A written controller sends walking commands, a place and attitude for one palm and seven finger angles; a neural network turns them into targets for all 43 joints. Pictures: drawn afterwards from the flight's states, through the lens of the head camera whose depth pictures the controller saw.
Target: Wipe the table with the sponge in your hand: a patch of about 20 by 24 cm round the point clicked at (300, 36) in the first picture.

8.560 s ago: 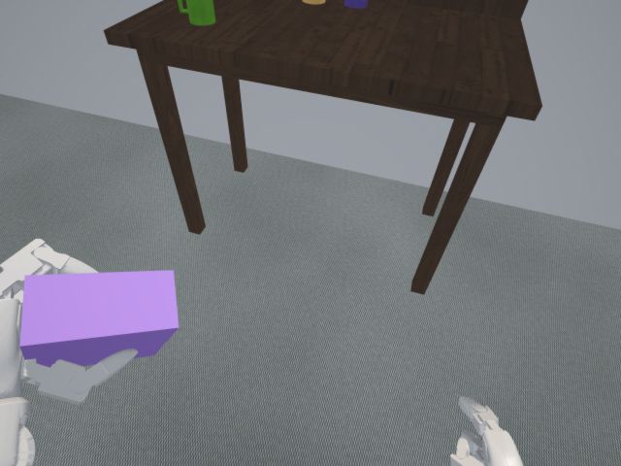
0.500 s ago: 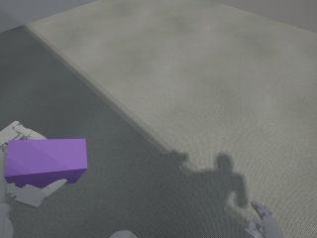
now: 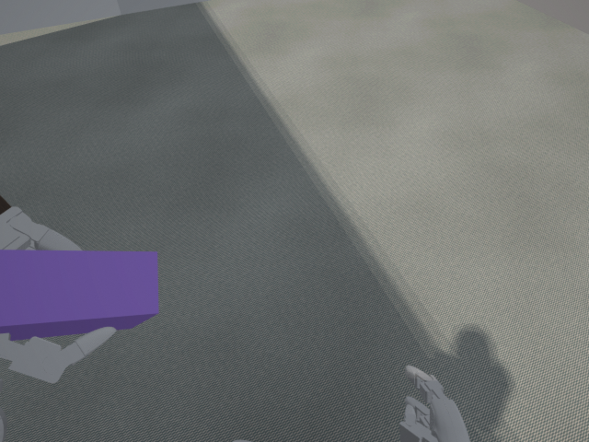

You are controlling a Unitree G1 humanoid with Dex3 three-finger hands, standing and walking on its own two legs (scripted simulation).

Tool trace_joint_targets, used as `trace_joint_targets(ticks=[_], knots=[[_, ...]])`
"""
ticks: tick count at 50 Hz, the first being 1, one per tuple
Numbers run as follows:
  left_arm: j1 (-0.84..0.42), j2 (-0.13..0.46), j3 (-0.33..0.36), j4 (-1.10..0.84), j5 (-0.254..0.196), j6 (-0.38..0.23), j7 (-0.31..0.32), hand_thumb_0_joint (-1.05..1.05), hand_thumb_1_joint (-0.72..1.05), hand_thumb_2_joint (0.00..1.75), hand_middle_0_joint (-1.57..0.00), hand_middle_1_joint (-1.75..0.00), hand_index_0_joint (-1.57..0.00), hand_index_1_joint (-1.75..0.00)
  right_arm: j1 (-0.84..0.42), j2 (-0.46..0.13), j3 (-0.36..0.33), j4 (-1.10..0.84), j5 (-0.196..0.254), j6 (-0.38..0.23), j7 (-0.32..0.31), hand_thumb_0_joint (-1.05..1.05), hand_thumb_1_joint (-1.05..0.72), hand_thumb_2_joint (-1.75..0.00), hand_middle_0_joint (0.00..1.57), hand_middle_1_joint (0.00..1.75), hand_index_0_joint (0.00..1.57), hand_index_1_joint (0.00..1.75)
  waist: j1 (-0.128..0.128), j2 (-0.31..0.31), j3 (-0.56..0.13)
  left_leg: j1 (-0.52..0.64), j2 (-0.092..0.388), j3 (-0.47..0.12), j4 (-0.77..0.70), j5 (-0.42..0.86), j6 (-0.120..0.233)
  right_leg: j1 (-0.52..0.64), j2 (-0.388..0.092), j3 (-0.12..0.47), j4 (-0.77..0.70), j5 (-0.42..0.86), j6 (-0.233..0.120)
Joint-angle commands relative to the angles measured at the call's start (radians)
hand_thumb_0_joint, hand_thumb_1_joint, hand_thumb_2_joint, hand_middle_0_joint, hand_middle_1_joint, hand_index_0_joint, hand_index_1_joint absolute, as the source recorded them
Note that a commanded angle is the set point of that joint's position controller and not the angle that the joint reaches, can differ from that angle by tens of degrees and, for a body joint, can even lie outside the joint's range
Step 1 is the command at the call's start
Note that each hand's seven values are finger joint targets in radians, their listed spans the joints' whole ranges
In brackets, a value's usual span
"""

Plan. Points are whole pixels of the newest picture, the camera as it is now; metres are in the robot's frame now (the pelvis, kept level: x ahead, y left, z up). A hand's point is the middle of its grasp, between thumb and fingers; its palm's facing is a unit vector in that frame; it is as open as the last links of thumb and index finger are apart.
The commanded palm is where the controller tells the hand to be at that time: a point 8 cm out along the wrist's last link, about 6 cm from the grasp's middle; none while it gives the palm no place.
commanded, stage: turn to face it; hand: left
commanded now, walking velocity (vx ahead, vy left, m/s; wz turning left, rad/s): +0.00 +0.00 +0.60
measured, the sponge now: (100, 296) +0.22 +0.21 +0.16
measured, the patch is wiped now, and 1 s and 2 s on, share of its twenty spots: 0.00 0.00 0.00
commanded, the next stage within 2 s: none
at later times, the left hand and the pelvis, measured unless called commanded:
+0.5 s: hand out of the picture +0.04 +0.28 +0.18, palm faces +0.60 -0.67 -0.43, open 10.1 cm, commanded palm -0.03 +0.31 +0.18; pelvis -0.10 -0.01 -0.01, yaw +18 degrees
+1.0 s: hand out of the picture -0.12 +0.22 +0.16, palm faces +0.75 -0.46 -0.47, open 10.1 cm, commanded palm -0.19 +0.23 +0.18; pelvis -0.15 -0.09 +0.01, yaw +36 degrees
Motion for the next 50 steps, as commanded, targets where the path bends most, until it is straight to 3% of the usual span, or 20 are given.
trace_joint_targets(ticks=[1,2,3,4,8,16,19,20,21,22,23,27,33,36,37,38,39,41,44,50], knots=[[-0.112,0.132,0.088,-0.13,-0.003,-0.036,0.016,0.0,0.1,1.3,-1.2,-1.6,-1.2,-1.6,-0.074,-0.172,-0.078,-0.131,0.008,-0.031,-0.021,0.0,-0.9,-0.9,0.2,0.3,0.2,0.3,-0.014,0.022,-0.167,-0.086,0.107,-0.098,0.027,-0.023,0.107,0.268,-0.078,0.056,-0.401,0.204,-0.042],[-0.105,0.183,0.11,-0.119,0.01,-0.025,0.027,0.0,0.1,1.3,-1.2,-1.6,-1.2,-1.6,-0.065,-0.141,-0.072,-0.145,0.013,-0.022,-0.021,0.0,-0.9,-0.9,0.2,0.3,0.2,0.3,-0.019,-0.202,-0.173,-0.241,-0.014,0.048,0.237,-0.274,0.038,0.364,-0.298,0.269,-0.453,0.257,-0.129],[-0.134,0.215,0.129,-0.124,-0.008,-0.021,0.037,0.0,0.1,1.3,-1.2,-1.6,-1.2,-1.6,-0.107,-0.157,-0.076,-0.16,0.015,-0.025,-0.035,0.0,-0.9,-0.9,0.2,0.3,0.2,0.3,-0.013,-0.319,-0.14,-0.305,-0.062,0.103,0.54,-0.379,-0.001,0.268,-0.458,0.445,-0.451,0.446,-0.205],[-0.182,0.175,0.099,-0.117,-0.011,-0.025,0.039,0.0,0.1,1.3,-1.2,-1.6,-1.2,-1.6,-0.086,-0.175,-0.082,-0.14,0.01,-0.027,-0.04,0.0,-0.9,-0.9,0.2,0.3,0.2,0.3,-0.023,-0.261,-0.174,-0.252,-0.024,0.052,0.694,-0.3,-0.007,0.191,-0.463,0.326,-0.446,0.377,-0.207],[-0.069,0.176,0.115,-0.124,-0.004,-0.043,0.029,0.0,0.1,1.3,-1.2,-1.6,-1.2,-1.6,-0.167,-0.155,-0.071,-0.153,0.007,0.004,-0.053,0.0,-0.9,-0.9,0.2,0.3,0.2,0.3,-0.025,-0.161,-0.117,-0.249,0.009,0.133,0.763,-0.188,-0.038,0.119,-0.339,0.095,-0.422,0.376,-0.197],[-0.051,0.179,0.143,-0.232,0.0,-0.063,0.081,0.0,0.1,1.3,-1.2,-1.6,-1.2,-1.6,-0.104,-0.169,-0.092,-0.172,-0.023,-0.005,-0.081,0.0,-0.9,-0.9,0.2,0.3,0.2,0.3,0.011,-0.193,-0.203,-0.062,0.033,0.239,0.205,-0.297,0.01,0.221,-0.394,0.076,-0.354,0.426,-0.233],[-0.033,0.149,0.123,-0.234,-0.012,-0.062,0.076,0.0,0.1,1.3,-1.2,-1.6,-1.2,-1.6,-0.049,-0.175,-0.096,-0.173,-0.02,0.009,-0.075,0.0,-0.9,-0.9,0.2,0.3,0.2,0.3,-0.052,-0.083,-0.241,0.134,-0.002,0.247,-0.092,-0.078,0.024,0.143,-0.327,-0.019,-0.1,0.427,-0.138],[-0.046,0.141,0.11,-0.279,-0.02,-0.074,0.072,0.0,0.1,1.3,-1.2,-1.6,-1.2,-1.6,-0.051,-0.203,-0.103,-0.186,-0.02,0.011,-0.074,0.0,-0.9,-0.9,0.2,0.3,0.2,0.3,-0.063,0.1,-0.236,0.198,0.092,0.108,-0.163,0.101,0.062,0.04,-0.237,-0.078,0.102,0.32,-0.09],[-0.039,0.145,0.101,-0.308,-0.02,-0.099,0.063,0.0,0.1,1.3,-1.2,-1.6,-1.2,-1.6,-0.066,-0.231,-0.109,-0.201,-0.019,-0.001,-0.067,0.0,-0.9,-0.9,0.2,0.3,0.2,0.3,-0.048,0.361,-0.181,0.274,0.325,-0.206,-0.185,0.593,0.179,-0.219,-0.1,-0.084,0.296,-0.112,-0.02],[-0.037,0.172,0.117,-0.281,0.018,-0.117,0.052,0.0,0.1,1.3,-1.2,-1.6,-1.2,-1.6,-0.039,-0.211,-0.109,-0.172,-0.016,-0.011,-0.051,0.0,-0.9,-0.9,0.2,0.3,0.2,0.3,-0.041,0.315,-0.154,0.292,0.401,-0.287,-0.146,0.811,0.241,-0.309,-0.094,-0.023,0.409,-0.252,-0.034],[-0.006,0.157,0.128,-0.198,0.022,-0.116,0.033,0.0,0.1,1.3,-1.2,-1.6,-1.2,-1.6,-0.041,-0.21,-0.113,-0.159,-0.008,-0.022,-0.038,0.0,-0.9,-0.9,0.2,0.3,0.2,0.3,-0.048,0.219,-0.14,0.24,0.387,-0.259,-0.136,0.707,0.251,-0.34,-0.102,0.023,0.466,-0.179,-0.042],[-0.08,0.152,0.096,-0.313,0.018,-0.111,0.025,0.0,0.1,1.3,-1.2,-1.6,-1.2,-1.6,-0.06,-0.207,-0.115,-0.148,0.016,-0.045,-0.018,0.0,-0.9,-0.9,0.2,0.3,0.2,0.3,-0.041,0.237,-0.114,0.098,0.206,-0.031,-0.136,0.43,0.185,-0.197,-0.074,0.004,0.337,0.013,-0.011],[-0.053,0.14,0.097,-0.245,-0.01,-0.072,0.023,0.0,0.1,1.3,-1.2,-1.6,-1.2,-1.6,-0.058,-0.194,-0.094,-0.135,0.006,-0.06,-0.021,0.0,-0.9,-0.9,0.2,0.3,0.2,0.3,-0.038,0.227,-0.154,0.061,0.211,-0.135,-0.125,0.325,0.191,0.007,0.004,-0.01,0.042,-0.036,-0.001],[-0.068,0.136,0.111,-0.159,-0.01,-0.05,0.02,0.0,0.1,1.3,-1.2,-1.6,-1.2,-1.6,-0.07,-0.186,-0.087,-0.129,0.003,-0.046,-0.022,0.0,-0.9,-0.9,0.2,0.3,0.2,0.3,-0.014,0.13,-0.173,-0.014,0.171,-0.139,-0.037,0.181,0.147,0.193,0.003,0.0,-0.265,0.135,-0.009],[-0.082,0.147,0.113,-0.139,0.0,-0.042,0.022,0.0,0.1,1.3,-1.2,-1.6,-1.2,-1.6,-0.063,-0.172,-0.083,-0.132,0.011,-0.036,-0.022,0.0,-0.9,-0.9,0.2,0.3,0.2,0.3,-0.015,0.016,-0.181,-0.064,0.102,-0.07,0.058,0.005,0.1,0.257,-0.08,0.052,-0.398,0.231,-0.042],[-0.092,0.198,0.132,-0.11,0.006,-0.029,0.031,0.0,0.1,1.3,-1.2,-1.6,-1.2,-1.6,-0.072,-0.139,-0.075,-0.149,0.016,-0.026,-0.024,0.0,-0.9,-0.9,0.2,0.3,0.2,0.3,-0.021,-0.274,-0.172,-0.259,-0.021,0.074,0.296,-0.288,0.027,0.362,-0.323,0.3,-0.446,0.332,-0.135],[-0.115,0.221,0.156,-0.092,-0.014,-0.024,0.039,0.0,0.1,1.3,-1.2,-1.6,-1.2,-1.6,-0.093,-0.162,-0.082,-0.159,0.016,-0.03,-0.038,0.0,-0.9,-0.9,0.2,0.3,0.2,0.3,-0.02,-0.352,-0.156,-0.301,-0.057,0.098,0.588,-0.385,-0.005,0.257,-0.464,0.436,-0.439,0.504,-0.206],[-0.101,0.147,0.099,-0.055,-0.009,-0.024,0.027,0.0,0.1,1.3,-1.2,-1.6,-1.2,-1.6,-0.1,-0.183,-0.099,-0.141,0.009,-0.022,-0.037,0.0,-0.9,-0.9,0.2,0.3,0.2,0.3,-0.042,-0.268,-0.122,-0.251,-0.016,0.066,0.782,-0.237,-0.023,0.116,-0.399,0.294,-0.445,0.348,-0.176],[-0.063,0.164,0.113,-0.087,-0.004,-0.046,0.027,0.0,0.1,1.3,-1.2,-1.6,-1.2,-1.6,-0.159,-0.152,-0.069,-0.146,0.006,0.005,-0.052,0.0,-0.9,-0.9,0.2,0.3,0.2,0.3,-0.025,-0.171,-0.126,-0.265,0.003,0.131,0.77,-0.204,-0.038,0.155,-0.333,0.097,-0.398,0.484,-0.192],[-0.11,0.187,0.125,-0.191,0.0,-0.065,0.069,0.0,0.1,1.3,-1.2,-1.6,-1.2,-1.6,-0.134,-0.179,-0.088,-0.162,-0.019,-0.005,-0.08,0.0,-0.9,-0.9,0.2,0.3,0.2,0.3,-0.002,-0.18,-0.166,-0.121,0.025,0.225,0.409,-0.257,-0.007,0.199,-0.368,0.071,-0.441,0.338,-0.219]])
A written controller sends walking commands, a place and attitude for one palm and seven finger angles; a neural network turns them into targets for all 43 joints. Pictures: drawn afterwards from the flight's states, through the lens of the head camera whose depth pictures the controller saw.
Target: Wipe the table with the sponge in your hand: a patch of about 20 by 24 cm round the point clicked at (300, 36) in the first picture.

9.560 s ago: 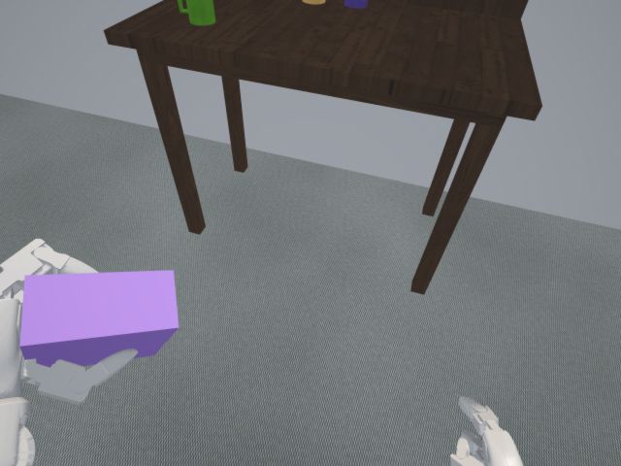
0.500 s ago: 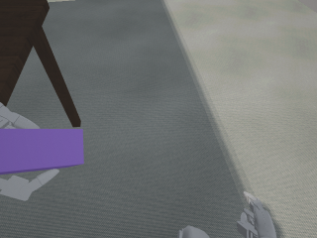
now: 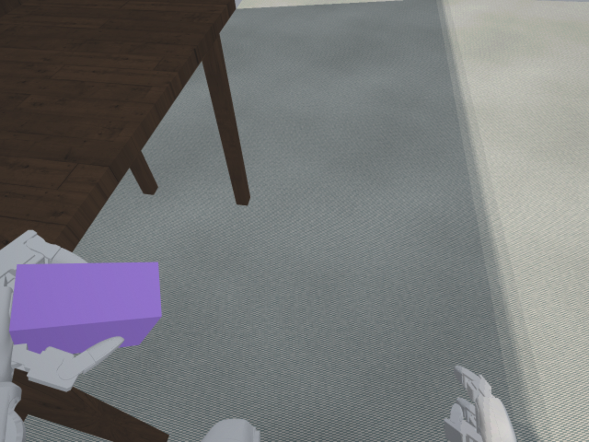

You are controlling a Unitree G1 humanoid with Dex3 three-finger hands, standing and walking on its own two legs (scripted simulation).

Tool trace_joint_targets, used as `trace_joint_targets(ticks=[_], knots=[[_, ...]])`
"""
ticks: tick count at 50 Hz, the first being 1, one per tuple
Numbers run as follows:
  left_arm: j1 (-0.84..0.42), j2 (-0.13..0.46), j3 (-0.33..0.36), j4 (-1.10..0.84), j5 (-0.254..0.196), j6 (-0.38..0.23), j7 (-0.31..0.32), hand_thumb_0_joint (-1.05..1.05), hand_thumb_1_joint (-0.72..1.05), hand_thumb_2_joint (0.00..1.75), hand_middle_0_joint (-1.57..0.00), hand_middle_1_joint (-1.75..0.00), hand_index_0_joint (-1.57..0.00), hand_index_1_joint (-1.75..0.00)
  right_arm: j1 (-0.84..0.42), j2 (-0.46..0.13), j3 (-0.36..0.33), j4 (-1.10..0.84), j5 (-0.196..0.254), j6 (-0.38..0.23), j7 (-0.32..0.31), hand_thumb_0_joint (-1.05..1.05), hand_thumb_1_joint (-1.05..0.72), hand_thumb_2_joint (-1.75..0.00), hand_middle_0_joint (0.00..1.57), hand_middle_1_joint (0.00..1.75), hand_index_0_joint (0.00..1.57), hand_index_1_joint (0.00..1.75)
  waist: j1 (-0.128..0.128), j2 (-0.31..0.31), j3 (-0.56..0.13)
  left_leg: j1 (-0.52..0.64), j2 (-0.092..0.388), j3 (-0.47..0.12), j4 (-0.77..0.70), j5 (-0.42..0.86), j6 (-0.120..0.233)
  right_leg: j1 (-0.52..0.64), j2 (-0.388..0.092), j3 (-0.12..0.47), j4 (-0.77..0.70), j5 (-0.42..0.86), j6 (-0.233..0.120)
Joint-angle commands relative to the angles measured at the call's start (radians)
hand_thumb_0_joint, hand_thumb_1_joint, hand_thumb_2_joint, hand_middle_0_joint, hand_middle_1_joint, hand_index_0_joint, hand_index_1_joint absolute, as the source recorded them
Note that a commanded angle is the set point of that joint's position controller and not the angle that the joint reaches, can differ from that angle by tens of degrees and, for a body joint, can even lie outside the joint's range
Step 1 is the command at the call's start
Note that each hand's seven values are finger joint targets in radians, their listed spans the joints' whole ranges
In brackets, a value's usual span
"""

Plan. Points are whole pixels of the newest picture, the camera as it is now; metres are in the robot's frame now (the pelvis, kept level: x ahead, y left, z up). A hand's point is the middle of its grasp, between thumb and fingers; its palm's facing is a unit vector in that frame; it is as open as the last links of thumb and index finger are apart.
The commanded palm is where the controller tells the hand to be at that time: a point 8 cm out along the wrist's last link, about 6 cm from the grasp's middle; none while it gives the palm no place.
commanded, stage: turn to face it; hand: left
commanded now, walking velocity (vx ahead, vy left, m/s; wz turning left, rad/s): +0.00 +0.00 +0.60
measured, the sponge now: (108, 310) +0.23 +0.20 +0.13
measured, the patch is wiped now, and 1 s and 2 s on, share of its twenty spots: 0.00 0.00 0.00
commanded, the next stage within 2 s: take the last steps up to it in 1.52 s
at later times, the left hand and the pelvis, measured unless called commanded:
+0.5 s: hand out of the picture +0.05 +0.27 +0.17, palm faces +0.57 -0.64 -0.52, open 10.1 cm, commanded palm +0.00 +0.30 +0.17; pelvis -0.07 -0.01 -0.01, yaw +17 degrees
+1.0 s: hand out of the picture -0.10 +0.24 +0.17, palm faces +0.78 -0.47 -0.42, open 10.1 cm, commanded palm -0.17 +0.25 +0.17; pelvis -0.15 -0.07 -0.02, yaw +34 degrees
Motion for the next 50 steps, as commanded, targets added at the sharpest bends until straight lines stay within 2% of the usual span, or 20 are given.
trace_joint_targets(ticks=[1,4,7,8,9,10,11,12,17,24,25,26,27,28,29,33,43,48,49,50], knots=[[-0.084,0.23,0.182,-0.305,-0.012,-0.088,0.061,0.0,0.1,1.3,-1.2,-1.6,-1.2,-1.6,-0.096,-0.058,-0.021,-0.181,-0.019,-0.059,-0.017,0.0,-0.9,-0.9,0.2,0.3,0.2,0.3,0.048,-0.122,-0.185,0.043,0.016,0.05,-0.237,-0.062,0.028,0.137,-0.274,0.213,-0.204,0.122,-0.057],[-0.048,0.21,0.181,-0.333,-0.012,-0.087,0.068,0.0,0.1,1.3,-1.2,-1.6,-1.2,-1.6,-0.072,-0.055,-0.025,-0.191,-0.02,-0.056,-0.013,0.0,-0.9,-0.9,0.2,0.3,0.2,0.3,0.056,-0.125,-0.22,0.088,0.025,0.058,-0.422,-0.09,0.046,0.17,-0.301,0.223,-0.149,0.154,-0.064],[-0.023,0.174,0.158,-0.337,-0.024,-0.088,0.063,0.0,0.1,1.3,-1.2,-1.6,-1.2,-1.6,-0.014,-0.059,-0.031,-0.189,-0.015,-0.04,-0.004,0.0,-0.9,-0.9,0.2,0.3,0.2,0.3,-0.007,-0.016,-0.272,0.272,-0.008,0.061,-0.679,0.114,0.057,0.109,-0.246,0.129,0.078,0.191,0.017],[-0.052,0.171,0.144,-0.373,-0.029,-0.099,0.058,0.0,0.1,1.3,-1.2,-1.6,-1.2,-1.6,-0.019,-0.071,-0.031,-0.204,-0.014,-0.038,-0.002,0.0,-0.9,-0.9,0.2,0.3,0.2,0.3,-0.019,0.116,-0.256,0.336,0.057,-0.027,-0.744,0.231,0.086,0.008,-0.17,0.076,0.256,0.144,0.062],[-0.056,0.175,0.138,-0.409,-0.032,-0.119,0.05,0.0,0.1,1.3,-1.2,-1.6,-1.2,-1.6,-0.041,-0.108,-0.038,-0.22,-0.014,-0.047,0.002,0.0,-0.9,-0.9,0.2,0.3,0.2,0.3,-0.011,0.365,-0.197,0.398,0.265,-0.328,-0.786,0.627,0.179,-0.238,-0.032,0.045,0.446,-0.211,0.131],[-0.047,0.204,0.151,-0.407,-0.004,-0.14,0.04,0.0,0.1,1.3,-1.2,-1.6,-1.2,-1.6,-0.018,-0.104,-0.041,-0.2,-0.011,-0.06,0.018,0.0,-0.9,-0.9,0.2,0.3,0.2,0.3,0.003,0.404,-0.175,0.433,0.398,-0.472,-0.756,0.982,0.27,-0.372,0.011,0.106,0.585,-0.463,0.133],[-0.039,0.199,0.155,-0.36,0.007,-0.139,0.021,0.0,0.1,1.3,-1.2,-1.6,-1.2,-1.6,-0.01,-0.108,-0.051,-0.185,0.003,-0.07,0.036,0.0,-0.9,-0.9,0.2,0.3,0.2,0.3,0.002,0.285,-0.159,0.425,0.383,-0.422,-0.73,0.954,0.271,-0.419,0.012,0.138,0.665,-0.418,0.118],[-0.07,0.259,0.199,-0.413,0.014,-0.136,0.014,0.0,0.1,1.3,-1.2,-1.6,-1.2,-1.6,-0.027,-0.094,-0.047,-0.197,0.001,-0.08,0.037,0.0,-0.9,-0.9,0.2,0.3,0.2,0.3,-0.006,0.345,-0.175,0.372,0.353,-0.416,-0.725,0.878,0.279,-0.415,-0.003,0.167,0.704,-0.384,0.133],[-0.039,0.18,0.136,-0.411,-0.005,-0.116,0.01,0.0,0.1,1.3,-1.2,-1.6,-1.2,-1.6,-0.014,-0.086,-0.038,-0.167,0.021,-0.105,0.055,0.0,-0.9,-0.9,0.2,0.3,0.2,0.3,-0.001,0.322,-0.113,0.211,0.178,-0.194,-0.744,0.633,0.197,-0.222,0.059,0.117,0.512,-0.192,0.161],[-0.066,0.163,0.141,-0.234,-0.02,-0.07,0.0,0.0,0.1,1.3,-1.2,-1.6,-1.2,-1.6,-0.025,-0.072,-0.019,-0.141,0.009,-0.095,0.045,0.0,-0.9,-0.9,0.2,0.3,0.2,0.3,0.022,0.212,-0.158,0.144,0.18,-0.313,-0.662,0.426,0.191,0.065,0.118,0.124,0.064,-0.149,0.166],[-0.091,0.169,0.142,-0.234,-0.017,-0.067,-0.001,0.0,0.1,1.3,-1.2,-1.6,-1.2,-1.6,-0.034,-0.067,-0.016,-0.145,0.011,-0.093,0.045,0.0,-0.9,-0.9,0.2,0.3,0.2,0.3,0.029,0.175,-0.168,0.105,0.15,-0.288,-0.605,0.323,0.161,0.139,0.086,0.136,-0.073,-0.055,0.156],[-0.114,0.204,0.156,-0.223,-0.004,-0.063,0.006,0.0,0.1,1.3,-1.2,-1.6,-1.2,-1.6,-0.024,-0.043,-0.01,-0.147,0.016,-0.088,0.045,0.0,-0.9,-0.9,0.2,0.3,0.2,0.3,0.024,-0.014,-0.186,0.012,0.07,-0.216,-0.451,0.118,0.108,0.232,-0.065,0.255,-0.194,0.049,0.101],[-0.104,0.261,0.187,-0.198,-0.004,-0.047,0.018,0.0,0.1,1.3,-1.2,-1.6,-1.2,-1.6,-0.042,-0.026,-0.008,-0.177,0.022,-0.08,0.042,0.0,-0.9,-0.9,0.2,0.3,0.2,0.3,0.024,-0.275,-0.179,-0.135,-0.072,-0.076,-0.133,-0.166,0.039,0.237,-0.317,0.565,-0.214,0.171,-0.015],[-0.144,0.255,0.178,-0.193,-0.024,-0.046,0.023,0.0,0.1,1.3,-1.2,-1.6,-1.2,-1.6,-0.074,-0.046,-0.005,-0.165,0.017,-0.083,0.029,0.0,-0.9,-0.9,0.2,0.3,0.2,0.3,0.027,-0.259,-0.151,-0.136,-0.057,-0.114,0.096,-0.166,0.027,0.134,-0.375,0.538,-0.213,0.286,-0.049],[-0.144,0.189,0.122,-0.197,-0.026,-0.055,0.014,0.0,0.1,1.3,-1.2,-1.6,-1.2,-1.6,-0.045,-0.075,-0.035,-0.146,0.018,-0.085,0.033,0.0,-0.9,-0.9,0.2,0.3,0.2,0.3,-0.002,-0.243,-0.16,-0.093,-0.03,-0.146,0.186,-0.068,0.016,0.087,-0.337,0.464,-0.21,0.208,-0.022],[-0.039,0.223,0.179,-0.212,-0.018,-0.084,0.016,0.0,0.1,1.3,-1.2,-1.6,-1.2,-1.6,-0.14,-0.031,-0.001,-0.167,0.011,-0.052,0.019,0.0,-0.9,-0.9,0.2,0.3,0.2,0.3,0.017,-0.095,-0.164,-0.109,-0.01,-0.051,0.179,0.015,-0.009,0.123,-0.219,0.207,-0.153,0.33,-0.017],[0.032,0.201,0.2,-0.296,-0.022,-0.087,0.072,0.0,0.1,1.3,-1.2,-1.6,-1.2,-1.6,-0.065,-0.051,-0.027,-0.203,-0.014,-0.048,-0.002,0.0,-0.9,-0.9,0.2,0.3,0.2,0.3,0.055,-0.149,-0.266,0.045,0.017,0.067,-0.4,-0.083,0.038,0.282,-0.295,0.21,-0.104,0.414,-0.073],[0.013,0.164,0.153,-0.306,-0.029,-0.088,0.064,0.0,0.1,1.3,-1.2,-1.6,-1.2,-1.6,-0.015,-0.061,-0.036,-0.21,-0.007,-0.017,0.005,0.0,-0.9,-0.9,0.2,0.3,0.2,0.3,-0.007,-0.059,-0.276,0.266,0.001,0.06,-0.673,0.152,0.063,0.118,-0.252,0.127,0.091,0.269,0.021],[-0.014,0.169,0.145,-0.338,-0.033,-0.098,0.06,0.0,0.1,1.3,-1.2,-1.6,-1.2,-1.6,-0.018,-0.082,-0.038,-0.217,-0.005,-0.021,0.004,0.0,-0.9,-0.9,0.2,0.3,0.2,0.3,-0.014,0.046,-0.258,0.308,0.076,-0.052,-0.723,0.251,0.104,0.019,-0.187,0.092,0.218,0.152,0.058],[-0.032,0.174,0.136,-0.378,-0.036,-0.116,0.052,0.0,0.1,1.3,-1.2,-1.6,-1.2,-1.6,-0.036,-0.107,-0.037,-0.225,-0.006,-0.036,0.007,0.0,-0.9,-0.9,0.2,0.3,0.2,0.3,-0.007,0.274,-0.199,0.367,0.267,-0.331,-0.774,0.599,0.201,-0.201,-0.051,0.059,0.391,-0.159,0.122]])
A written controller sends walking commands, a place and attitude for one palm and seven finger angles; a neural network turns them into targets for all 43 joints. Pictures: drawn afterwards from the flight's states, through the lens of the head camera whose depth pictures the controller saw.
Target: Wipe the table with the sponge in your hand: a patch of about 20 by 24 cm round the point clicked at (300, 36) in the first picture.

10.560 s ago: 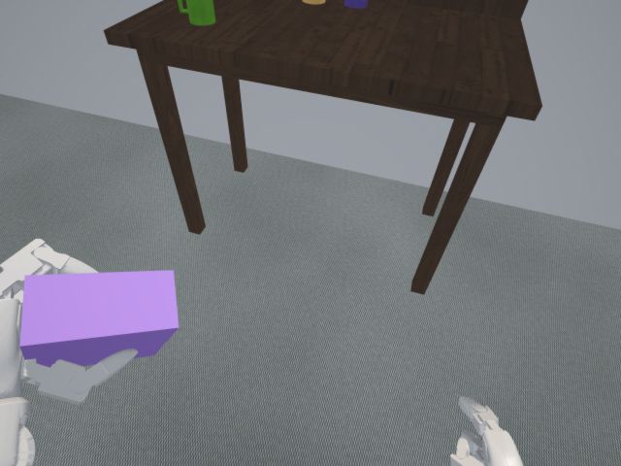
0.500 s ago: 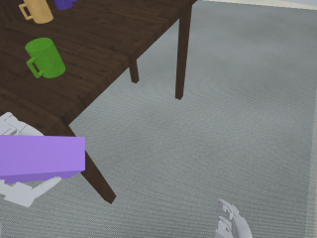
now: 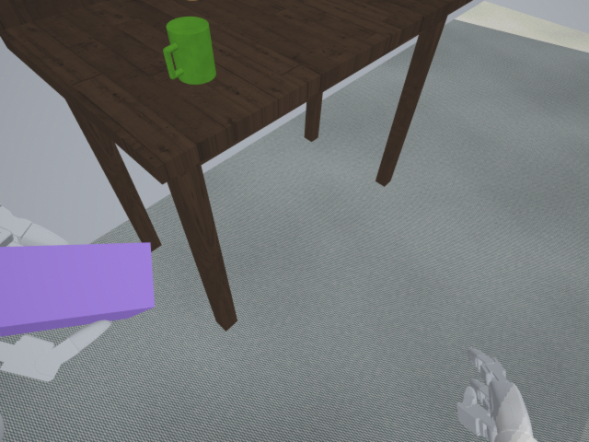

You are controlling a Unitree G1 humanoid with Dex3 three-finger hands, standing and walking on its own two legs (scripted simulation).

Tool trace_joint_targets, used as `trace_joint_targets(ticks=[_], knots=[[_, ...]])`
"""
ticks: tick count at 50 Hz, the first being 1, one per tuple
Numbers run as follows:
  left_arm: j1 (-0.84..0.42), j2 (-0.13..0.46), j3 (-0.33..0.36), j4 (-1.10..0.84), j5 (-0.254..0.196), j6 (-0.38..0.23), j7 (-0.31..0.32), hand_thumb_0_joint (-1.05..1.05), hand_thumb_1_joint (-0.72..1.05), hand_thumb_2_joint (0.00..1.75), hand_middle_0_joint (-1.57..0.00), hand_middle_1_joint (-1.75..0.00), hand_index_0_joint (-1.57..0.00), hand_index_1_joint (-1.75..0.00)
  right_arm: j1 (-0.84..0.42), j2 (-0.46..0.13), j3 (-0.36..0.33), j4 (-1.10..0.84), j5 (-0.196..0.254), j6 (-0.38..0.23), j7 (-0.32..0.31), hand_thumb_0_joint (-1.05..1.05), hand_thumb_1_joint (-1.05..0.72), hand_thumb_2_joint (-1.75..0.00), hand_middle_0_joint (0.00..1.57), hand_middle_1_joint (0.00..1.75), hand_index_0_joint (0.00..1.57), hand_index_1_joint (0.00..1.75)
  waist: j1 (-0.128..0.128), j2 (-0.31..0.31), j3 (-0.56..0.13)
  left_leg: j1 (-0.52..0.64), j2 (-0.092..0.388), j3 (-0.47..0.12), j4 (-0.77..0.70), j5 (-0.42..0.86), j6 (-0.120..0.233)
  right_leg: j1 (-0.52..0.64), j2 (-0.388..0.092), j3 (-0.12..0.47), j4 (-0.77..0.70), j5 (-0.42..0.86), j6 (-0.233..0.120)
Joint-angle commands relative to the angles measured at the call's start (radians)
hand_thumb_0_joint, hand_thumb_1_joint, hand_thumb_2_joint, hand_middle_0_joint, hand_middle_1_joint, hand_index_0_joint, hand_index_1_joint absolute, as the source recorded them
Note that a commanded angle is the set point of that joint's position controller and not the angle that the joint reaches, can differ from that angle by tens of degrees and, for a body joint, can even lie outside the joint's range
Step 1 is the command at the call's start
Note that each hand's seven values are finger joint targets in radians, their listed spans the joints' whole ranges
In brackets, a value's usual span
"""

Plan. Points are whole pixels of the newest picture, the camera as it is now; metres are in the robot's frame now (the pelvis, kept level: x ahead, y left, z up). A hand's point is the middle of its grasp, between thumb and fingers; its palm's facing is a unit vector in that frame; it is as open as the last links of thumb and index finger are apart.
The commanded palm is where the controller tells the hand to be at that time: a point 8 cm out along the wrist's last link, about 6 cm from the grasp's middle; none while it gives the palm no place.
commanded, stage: turn to face it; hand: left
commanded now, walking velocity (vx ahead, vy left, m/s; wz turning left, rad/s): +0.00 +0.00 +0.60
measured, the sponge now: (93, 289) +0.23 +0.20 +0.17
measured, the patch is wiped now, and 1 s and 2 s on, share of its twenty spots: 0.00 0.00 0.00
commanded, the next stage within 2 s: take the last steps up to it in 0.52 s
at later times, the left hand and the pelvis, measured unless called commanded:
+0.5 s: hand out of the picture +0.06 +0.22 +0.17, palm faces +0.55 -0.68 -0.48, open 10.1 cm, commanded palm -0.01 +0.25 +0.19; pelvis -0.09 -0.06 +0.01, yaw +15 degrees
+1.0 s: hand out of the picture +0.00 +0.19 +0.18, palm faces +0.65 -0.63 -0.41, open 10.1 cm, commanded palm -0.05 +0.21 +0.19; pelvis -0.12 -0.11 +0.01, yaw +17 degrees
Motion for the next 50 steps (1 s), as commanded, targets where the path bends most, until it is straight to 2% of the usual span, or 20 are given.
trace_joint_targets(ticks=[1,3,7,11,15,16,17,18,20,22,24,30,33,34,36,37,39,42,47,50], knots=[[-0.063,0.162,0.082,-0.216,0.005,-0.087,-0.007,0.0,0.1,1.3,-1.2,-1.6,-1.2,-1.6,-0.02,-0.068,-0.004,-0.118,0.002,-0.064,0.015,0.0,-0.9,-0.9,0.2,0.3,0.2,0.3,0.011,0.381,-0.119,0.114,0.393,-0.538,-0.193,0.775,0.234,-0.212,0.058,0.231,0.399,-0.399,0.139],[-0.132,0.198,0.097,-0.215,0.04,-0.095,-0.032,0.0,0.1,1.3,-1.2,-1.6,-1.2,-1.6,-0.06,-0.051,0.003,-0.102,0.003,-0.086,0.022,0.0,-0.9,-0.9,0.2,0.3,0.2,0.3,0.013,0.332,-0.079,0.039,0.356,-0.49,-0.179,0.651,0.248,-0.26,0.029,0.307,0.507,-0.31,0.139],[-0.118,0.153,0.065,-0.277,0.02,-0.078,-0.029,0.0,0.1,1.3,-1.2,-1.6,-1.2,-1.6,-0.016,-0.058,-0.007,-0.079,0.026,-0.116,0.045,0.0,-0.9,-0.9,0.2,0.3,0.2,0.3,0.017,0.398,-0.11,-0.017,0.165,-0.217,-0.147,0.498,0.145,-0.075,0.102,0.237,0.325,-0.158,0.156],[-0.119,0.118,0.048,-0.176,0.001,-0.053,-0.033,0.0,0.1,1.3,-1.2,-1.6,-1.2,-1.6,-0.018,-0.052,0.006,-0.061,0.02,-0.126,0.047,0.0,-0.9,-0.9,0.2,0.3,0.2,0.3,0.005,0.345,-0.097,-0.091,0.19,-0.328,-0.175,0.351,0.158,0.044,0.147,0.233,0.19,-0.225,0.165],[-0.129,0.108,0.057,-0.063,-0.002,-0.03,-0.033,0.0,0.1,1.3,-1.2,-1.6,-1.2,-1.6,-0.024,-0.044,0.012,-0.051,0.018,-0.111,0.046,0.0,-0.9,-0.9,0.2,0.3,0.2,0.3,0.028,0.242,-0.132,-0.112,0.155,-0.335,-0.084,0.238,0.126,0.209,0.173,0.229,-0.118,-0.117,0.16],[-0.143,0.12,0.062,-0.049,0.003,-0.03,-0.033,0.0,0.1,1.3,-1.2,-1.6,-1.2,-1.6,-0.025,-0.035,0.014,-0.05,0.02,-0.105,0.047,0.0,-0.9,-0.9,0.2,0.3,0.2,0.3,0.032,0.169,-0.143,-0.135,0.115,-0.305,-0.004,0.155,0.093,0.263,0.129,0.256,-0.257,-0.025,0.14],[-0.149,0.156,0.076,-0.027,0.014,-0.022,-0.027,0.0,0.1,1.3,-1.2,-1.6,-1.2,-1.6,-0.016,-0.01,0.017,-0.056,0.026,-0.096,0.046,0.0,-0.9,-0.9,0.2,0.3,0.2,0.3,0.02,-0.011,-0.146,-0.224,0.027,-0.207,0.154,-0.032,0.04,0.308,-0.032,0.411,-0.326,0.046,0.074],[-0.167,0.204,0.093,-0.032,0.008,-0.014,-0.021,0.0,0.1,1.3,-1.2,-1.6,-1.2,-1.6,-0.06,0.003,0.02,-0.079,0.03,-0.09,0.041,0.0,-0.9,-0.9,0.2,0.3,0.2,0.3,0.021,-0.252,-0.111,-0.366,-0.072,-0.129,0.432,-0.215,-0.012,0.284,-0.249,0.691,-0.354,0.167,-0.03],[-0.2,0.15,0.05,-0.031,-0.006,-0.02,-0.03,0.0,0.1,1.3,-1.2,-1.6,-1.2,-1.6,-0.06,-0.047,-0.008,-0.062,0.025,-0.093,0.036,0.0,-0.9,-0.9,0.2,0.3,0.2,0.3,0.006,-0.197,-0.067,-0.302,-0.031,-0.196,0.716,-0.103,-0.029,0.066,-0.254,0.611,-0.396,0.003,-0.037],[-0.141,0.176,0.104,-0.02,-0.002,-0.03,-0.038,0.0,0.1,1.3,-1.2,-1.6,-1.2,-1.6,-0.113,-0.005,0.027,-0.067,0.017,-0.067,0.033,0.0,-0.9,-0.9,0.2,0.3,0.2,0.3,0.018,-0.087,-0.083,-0.32,-0.021,-0.154,0.746,-0.047,-0.045,0.066,-0.157,0.455,-0.334,0.049,-0.032],[-0.134,0.182,0.104,-0.048,0.005,-0.057,-0.027,0.0,0.1,1.3,-1.2,-1.6,-1.2,-1.6,-0.113,-0.01,0.027,-0.068,0.016,-0.062,0.018,0.0,-0.9,-0.9,0.2,0.3,0.2,0.3,0.018,-0.086,-0.101,-0.299,-0.012,-0.109,0.655,-0.061,-0.045,0.136,-0.147,0.365,-0.322,0.148,-0.039],[-0.067,0.196,0.141,-0.124,0.012,-0.078,0.025,0.0,0.1,1.3,-1.2,-1.6,-1.2,-1.6,-0.073,-0.015,0.011,-0.084,-0.01,-0.089,-0.003,0.0,-0.9,-0.9,0.2,0.3,0.2,0.3,0.057,-0.078,-0.203,-0.172,-0.022,-0.022,0.187,-0.175,0.0,0.316,-0.173,0.421,-0.266,0.327,-0.076],[-0.044,0.154,0.119,-0.149,0.004,-0.078,0.028,0.0,0.1,1.3,-1.2,-1.6,-1.2,-1.6,-0.018,-0.015,0.01,-0.084,-0.004,-0.078,0.009,0.0,-0.9,-0.9,0.2,0.3,0.2,0.3,0.012,-0.049,-0.257,-0.021,-0.046,0.001,-0.11,0.005,0.011,0.316,-0.111,0.38,-0.178,0.264,-0.012],[-0.067,0.151,0.107,-0.172,-0.002,-0.083,0.026,0.0,0.1,1.3,-1.2,-1.6,-1.2,-1.6,-0.011,-0.031,0.0,-0.092,0.002,-0.074,0.006,0.0,-0.9,-0.9,0.2,0.3,0.2,0.3,0.001,0.026,-0.251,0.06,-0.008,-0.028,-0.18,0.077,0.021,0.262,-0.058,0.347,-0.091,0.181,0.018],[-0.095,0.144,0.08,-0.196,0.01,-0.109,0.021,0.0,0.1,1.3,-1.2,-1.6,-1.2,-1.6,-0.016,-0.064,-0.011,-0.104,0.013,-0.075,0.006,0.0,-0.9,-0.9,0.2,0.3,0.2,0.3,0.01,0.372,-0.17,0.236,0.309,-0.41,-0.212,0.374,0.142,-0.159,0.109,0.228,0.189,-0.266,0.088],[-0.102,0.168,0.095,-0.149,0.027,-0.116,0.015,0.0,0.1,1.3,-1.2,-1.6,-1.2,-1.6,0.0,-0.044,-0.008,-0.082,0.02,-0.082,0.012,0.0,-0.9,-0.9,0.2,0.3,0.2,0.3,0.007,0.286,-0.133,0.211,0.367,-0.451,-0.246,0.348,0.188,-0.229,0.124,0.251,0.333,-0.316,0.076],[-0.106,0.154,0.088,-0.066,0.032,-0.101,-0.003,0.0,0.1,1.3,-1.2,-1.6,-1.2,-1.6,-0.04,-0.044,-0.001,-0.072,0.019,-0.083,0.012,0.0,-0.9,-0.9,0.2,0.3,0.2,0.3,-0.002,0.275,-0.051,0.069,0.355,-0.409,-0.269,0.182,0.23,-0.262,0.076,0.303,0.414,-0.205,0.089],[-0.209,0.13,0.031,-0.122,0.049,-0.099,-0.023,0.0,0.1,1.3,-1.2,-1.6,-1.2,-1.6,-0.04,-0.036,0.009,-0.051,0.029,-0.099,0.026,0.0,-0.9,-0.9,0.2,0.3,0.2,0.3,0.019,0.31,-0.026,0.039,0.258,-0.184,-0.269,0.131,0.171,-0.195,0.085,0.237,0.31,-0.084,0.102],[-0.283,0.133,-0.006,-0.104,0.047,-0.072,-0.023,0.0,0.1,1.3,-1.2,-1.6,-1.2,-1.6,-0.04,-0.043,0.024,-0.056,0.013,-0.116,0.018,0.0,-0.9,-0.9,0.2,0.3,0.2,0.3,0.007,0.335,-0.026,-0.009,0.253,-0.131,-0.257,0.108,0.136,-0.004,0.145,0.165,0.056,-0.123,0.106],[-0.286,0.159,0.026,-0.047,0.041,-0.055,-0.013,0.0,0.1,1.3,-1.2,-1.6,-1.2,-1.6,-0.061,-0.032,0.029,-0.057,0.01,-0.104,0.019,0.0,-0.9,-0.9,0.2,0.3,0.2,0.3,0.028,0.239,-0.077,-0.085,0.221,-0.086,-0.055,-0.017,0.097,0.233,0.178,0.146,-0.146,-0.091,0.092]])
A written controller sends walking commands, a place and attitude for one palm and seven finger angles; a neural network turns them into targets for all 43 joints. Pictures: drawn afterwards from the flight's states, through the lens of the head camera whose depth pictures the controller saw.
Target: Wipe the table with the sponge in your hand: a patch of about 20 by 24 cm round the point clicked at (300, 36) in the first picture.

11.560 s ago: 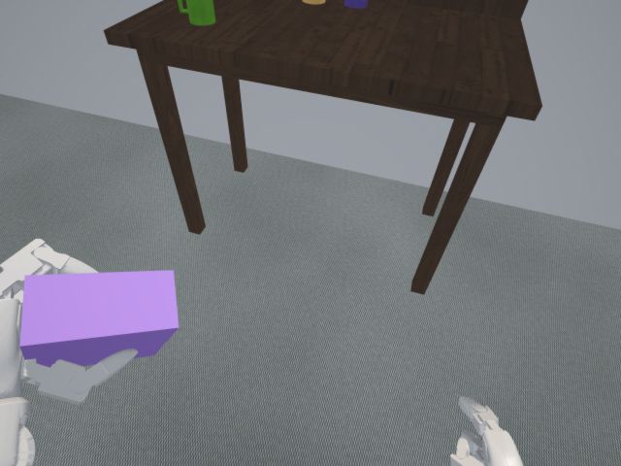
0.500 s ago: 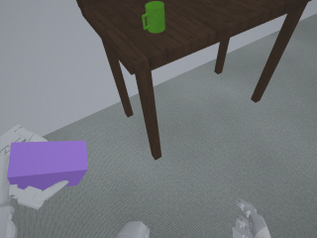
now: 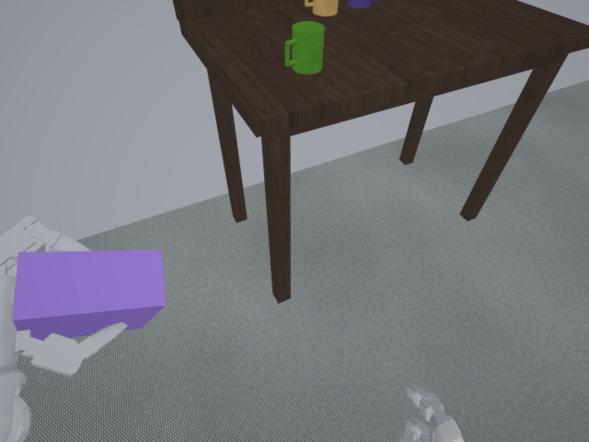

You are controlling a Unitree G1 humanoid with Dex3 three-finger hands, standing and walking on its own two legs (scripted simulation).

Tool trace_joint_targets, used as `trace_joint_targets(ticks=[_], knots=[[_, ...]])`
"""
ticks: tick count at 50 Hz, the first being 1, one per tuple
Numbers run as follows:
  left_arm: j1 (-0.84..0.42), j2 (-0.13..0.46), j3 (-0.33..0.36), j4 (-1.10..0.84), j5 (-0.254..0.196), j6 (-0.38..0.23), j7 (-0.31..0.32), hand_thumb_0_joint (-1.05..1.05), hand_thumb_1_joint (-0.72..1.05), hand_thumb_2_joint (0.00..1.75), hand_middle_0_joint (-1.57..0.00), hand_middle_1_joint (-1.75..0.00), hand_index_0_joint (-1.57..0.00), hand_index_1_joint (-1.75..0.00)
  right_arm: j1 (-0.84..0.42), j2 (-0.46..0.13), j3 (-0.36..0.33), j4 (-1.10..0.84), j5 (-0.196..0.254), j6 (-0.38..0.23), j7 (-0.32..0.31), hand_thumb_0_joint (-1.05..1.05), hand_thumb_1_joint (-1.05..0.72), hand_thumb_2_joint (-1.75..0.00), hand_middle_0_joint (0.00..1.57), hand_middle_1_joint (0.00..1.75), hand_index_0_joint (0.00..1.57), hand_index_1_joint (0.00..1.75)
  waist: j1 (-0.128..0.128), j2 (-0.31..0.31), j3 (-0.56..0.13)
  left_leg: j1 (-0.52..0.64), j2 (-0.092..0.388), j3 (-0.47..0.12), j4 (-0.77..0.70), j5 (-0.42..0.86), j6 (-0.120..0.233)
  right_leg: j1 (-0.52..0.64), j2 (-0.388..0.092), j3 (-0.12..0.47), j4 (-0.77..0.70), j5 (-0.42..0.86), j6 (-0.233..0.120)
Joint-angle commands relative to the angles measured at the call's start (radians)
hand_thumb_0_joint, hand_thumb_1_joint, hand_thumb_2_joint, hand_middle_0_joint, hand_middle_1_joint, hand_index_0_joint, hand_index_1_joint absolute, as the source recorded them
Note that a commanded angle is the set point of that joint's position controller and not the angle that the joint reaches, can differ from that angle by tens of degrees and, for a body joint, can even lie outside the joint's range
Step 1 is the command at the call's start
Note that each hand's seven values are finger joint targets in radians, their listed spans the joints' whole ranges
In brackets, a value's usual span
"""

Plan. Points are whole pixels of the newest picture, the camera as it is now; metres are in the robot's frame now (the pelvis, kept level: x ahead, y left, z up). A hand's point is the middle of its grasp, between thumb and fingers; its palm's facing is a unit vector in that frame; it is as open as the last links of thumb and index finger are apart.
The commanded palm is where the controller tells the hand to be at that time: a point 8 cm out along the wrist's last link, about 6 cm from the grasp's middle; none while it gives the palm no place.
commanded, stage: take the last steps up to it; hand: left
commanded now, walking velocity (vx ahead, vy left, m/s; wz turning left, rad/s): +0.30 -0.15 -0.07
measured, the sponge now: (111, 295) +0.22 +0.22 +0.15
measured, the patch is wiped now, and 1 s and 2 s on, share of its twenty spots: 0.00 0.00 0.00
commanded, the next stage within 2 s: none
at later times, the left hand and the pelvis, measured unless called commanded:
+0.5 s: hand (184, 247) +0.28 +0.16 +0.17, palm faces +0.39 -0.83 -0.39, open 10.1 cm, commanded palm +0.23 +0.19 +0.18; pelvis +0.06 -0.09 +0.00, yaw -1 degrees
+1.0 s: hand (317, 186) +0.41 +0.02 +0.16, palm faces +0.28 -0.82 -0.50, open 10.1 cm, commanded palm +0.34 +0.08 +0.18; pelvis +0.17 -0.20 -0.01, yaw -2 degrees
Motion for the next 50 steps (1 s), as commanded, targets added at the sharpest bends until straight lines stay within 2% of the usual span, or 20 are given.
trace_joint_targets(ticks=[1,2,3,5,7,10,16,24,26,27,28,29,31,35,39,41,43,45,47,50], knots=[[-0.189,0.214,0.109,-0.206,-0.009,-0.054,0.023,0.0,0.1,1.3,-1.2,-1.6,-1.2,-1.6,-0.136,-0.184,-0.082,-0.139,0.004,-0.034,-0.017,0.0,-0.9,-0.9,0.2,0.3,0.2,0.3,-0.025,0.066,-0.078,-0.223,0.083,0.012,0.174,-0.037,0.143,0.309,0.016,0.021,-0.227,0.042,-0.047],[-0.154,0.243,0.13,-0.186,-0.005,-0.041,0.025,0.0,0.1,1.3,-1.2,-1.6,-1.2,-1.6,-0.133,-0.154,-0.081,-0.149,0.014,-0.024,-0.012,0.0,-0.9,-0.9,0.2,0.3,0.2,0.3,-0.026,-0.194,-0.115,-0.382,-0.027,0.086,0.456,-0.16,0.106,0.39,-0.162,0.302,-0.308,-0.001,-0.135],[-0.171,0.272,0.158,-0.221,-0.024,-0.035,0.028,0.0,0.1,1.3,-1.2,-1.6,-1.2,-1.6,-0.184,-0.159,-0.08,-0.176,0.022,-0.027,-0.015,0.0,-0.9,-0.9,0.2,0.3,0.2,0.3,-0.011,-0.352,-0.117,-0.512,-0.112,0.028,0.693,-0.307,0.078,0.368,-0.329,0.603,-0.425,-0.052,-0.223],[-0.109,0.252,0.174,-0.226,-0.041,-0.056,0.011,0.0,0.1,1.3,-1.2,-1.6,-1.2,-1.6,-0.172,-0.173,-0.093,-0.158,0.018,-0.017,-0.002,0.0,-0.9,-0.9,0.2,0.3,0.2,0.3,-0.029,-0.173,-0.039,-0.476,-0.038,-0.062,0.801,-0.161,0.059,0.18,-0.306,0.558,-0.487,-0.245,-0.236],[-0.016,0.259,0.208,-0.254,-0.04,-0.063,0.004,0.0,0.1,1.3,-1.2,-1.6,-1.2,-1.6,-0.184,-0.157,-0.077,-0.157,0.007,0.023,0.006,0.0,-0.9,-0.9,0.2,0.3,0.2,0.3,-0.033,-0.026,-0.055,-0.478,-0.02,-0.047,0.78,-0.103,0.04,0.165,-0.277,0.426,-0.45,-0.121,-0.246],[0.01,0.255,0.213,-0.303,-0.044,-0.081,0.014,0.0,0.1,1.3,-1.2,-1.6,-1.2,-1.6,-0.168,-0.158,-0.074,-0.172,-0.002,0.038,0.003,0.0,-0.9,-0.9,0.2,0.3,0.2,0.3,-0.036,-0.028,-0.099,-0.438,-0.017,0.0,0.622,-0.061,0.037,0.216,-0.246,0.305,-0.454,0.055,-0.236],[0.03,0.226,0.173,-0.31,-0.047,-0.066,0.028,0.0,0.1,1.3,-1.2,-1.6,-1.2,-1.6,-0.13,-0.178,-0.093,-0.198,-0.008,0.019,-0.019,0.0,-0.9,-0.9,0.2,0.3,0.2,0.3,-0.012,-0.045,-0.142,-0.379,-0.038,0.08,0.281,-0.081,0.059,0.321,-0.235,0.333,-0.413,0.178,-0.212],[-0.083,0.217,0.119,-0.305,-0.041,-0.039,0.042,0.0,0.1,1.3,-1.2,-1.6,-1.2,-1.6,-0.097,-0.188,-0.092,-0.206,0.005,0.021,-0.038,0.0,-0.9,-0.9,0.2,0.3,0.2,0.3,-0.037,-0.009,-0.093,-0.159,-0.044,0.117,0.037,-0.002,0.094,0.228,-0.19,0.32,-0.319,0.197,-0.057],[-0.129,0.212,0.105,-0.322,-0.037,-0.047,0.039,0.0,0.1,1.3,-1.2,-1.6,-1.2,-1.6,-0.072,-0.201,-0.096,-0.204,0.005,0.022,-0.039,0.0,-0.9,-0.9,0.2,0.3,0.2,0.3,-0.066,0.077,-0.092,0.09,0.034,-0.007,-0.061,0.024,0.164,0.002,-0.109,0.234,-0.095,0.228,0.015],[-0.148,0.201,0.106,-0.323,-0.036,-0.057,0.036,0.0,0.1,1.3,-1.2,-1.6,-1.2,-1.6,-0.078,-0.213,-0.096,-0.207,0.004,0.02,-0.037,0.0,-0.9,-0.9,0.2,0.3,0.2,0.3,-0.072,0.248,-0.088,0.213,0.215,-0.294,-0.142,0.067,0.255,-0.18,-0.008,0.134,0.118,0.135,0.076],[-0.134,0.222,0.119,-0.303,-0.034,-0.069,0.033,0.0,0.1,1.3,-1.2,-1.6,-1.2,-1.6,-0.103,-0.191,-0.085,-0.197,-0.004,0.017,-0.034,0.0,-0.9,-0.9,0.2,0.3,0.2,0.3,-0.053,0.355,-0.068,0.241,0.412,-0.54,-0.214,0.146,0.358,-0.321,0.04,0.138,0.416,-0.161,0.071],[-0.145,0.267,0.143,-0.288,-0.029,-0.073,0.017,0.0,0.1,1.3,-1.2,-1.6,-1.2,-1.6,-0.13,-0.184,-0.073,-0.203,-0.015,0.016,-0.033,0.0,-0.9,-0.9,0.2,0.3,0.2,0.3,-0.044,0.254,-0.003,0.105,0.452,-0.564,-0.265,0.067,0.368,-0.334,-0.002,0.231,0.537,-0.159,0.004],[-0.114,0.244,0.141,-0.301,-0.018,-0.053,0.002,0.0,0.1,1.3,-1.2,-1.6,-1.2,-1.6,-0.128,-0.2,-0.091,-0.201,-0.008,0.024,-0.024,0.0,-0.9,-0.9,0.2,0.3,0.2,0.3,-0.038,0.171,0.043,0.011,0.39,-0.336,-0.241,0.095,0.309,-0.321,-0.06,0.214,0.455,-0.079,-0.011],[0.024,0.176,0.138,-0.291,-0.025,-0.046,0.001,0.0,0.1,1.3,-1.2,-1.6,-1.2,-1.6,-0.084,-0.2,-0.098,-0.203,0.001,0.007,-0.013,0.0,-0.9,-0.9,0.2,0.3,0.2,0.3,-0.03,0.244,-0.022,-0.074,0.234,0.006,-0.201,0.196,0.196,-0.072,-0.042,0.026,0.134,0.028,0.016],[-0.032,0.168,0.129,-0.252,-0.024,-0.058,0.003,0.0,0.1,1.3,-1.2,-1.6,-1.2,-1.6,-0.085,-0.205,-0.107,-0.198,0.007,-0.008,-0.006,0.0,-0.9,-0.9,0.2,0.3,0.2,0.3,-0.042,0.226,-0.046,-0.066,0.188,0.093,-0.055,0.246,0.151,0.077,0.021,-0.102,-0.081,0.112,0.03],[-0.066,0.197,0.143,-0.238,-0.019,-0.055,0.013,0.0,0.1,1.3,-1.2,-1.6,-1.2,-1.6,-0.085,-0.178,-0.105,-0.186,0.018,-0.004,-0.006,0.0,-0.9,-0.9,0.2,0.3,0.2,0.3,-0.02,0.045,-0.125,-0.133,0.097,0.156,0.275,0.213,0.113,0.287,0.021,-0.073,-0.215,0.163,0.002],[-0.077,0.282,0.192,-0.279,-0.019,-0.034,0.035,0.0,0.1,1.3,-1.2,-1.6,-1.2,-1.6,-0.157,-0.145,-0.087,-0.22,0.03,0.002,-0.01,0.0,-0.9,-0.9,0.2,0.3,0.2,0.3,0.004,-0.384,-0.186,-0.549,-0.069,0.115,0.739,-0.342,0.067,0.485,-0.34,0.467,-0.285,0.458,-0.186],[-0.062,0.282,0.21,-0.33,-0.031,-0.051,0.028,0.0,0.1,1.3,-1.2,-1.6,-1.2,-1.6,-0.164,-0.162,-0.086,-0.189,0.027,-0.003,-0.011,0.0,-0.9,-0.9,0.2,0.3,0.2,0.3,-0.006,-0.22,-0.155,-0.514,0.014,-0.02,0.815,-0.279,0.066,0.351,-0.351,0.446,-0.331,0.277,-0.202],[0.002,0.308,0.253,-0.398,-0.027,-0.052,0.035,0.0,0.1,1.3,-1.2,-1.6,-1.2,-1.6,-0.206,-0.162,-0.078,-0.174,0.019,0.039,-0.001,0.0,-0.9,-0.9,0.2,0.3,0.2,0.3,-0.009,-0.134,-0.141,-0.508,0.031,-0.016,0.741,-0.25,0.045,0.33,-0.345,0.369,-0.298,0.335,-0.224],[0.057,0.26,0.251,-0.433,-0.035,-0.062,0.044,0.0,0.1,1.3,-1.2,-1.6,-1.2,-1.6,-0.192,-0.155,-0.078,-0.176,0.005,0.071,0.002,0.0,-0.9,-0.9,0.2,0.3,0.2,0.3,-0.023,-0.143,-0.158,-0.372,0.016,0.061,0.454,-0.166,0.044,0.284,-0.288,0.181,-0.28,0.379,-0.205]])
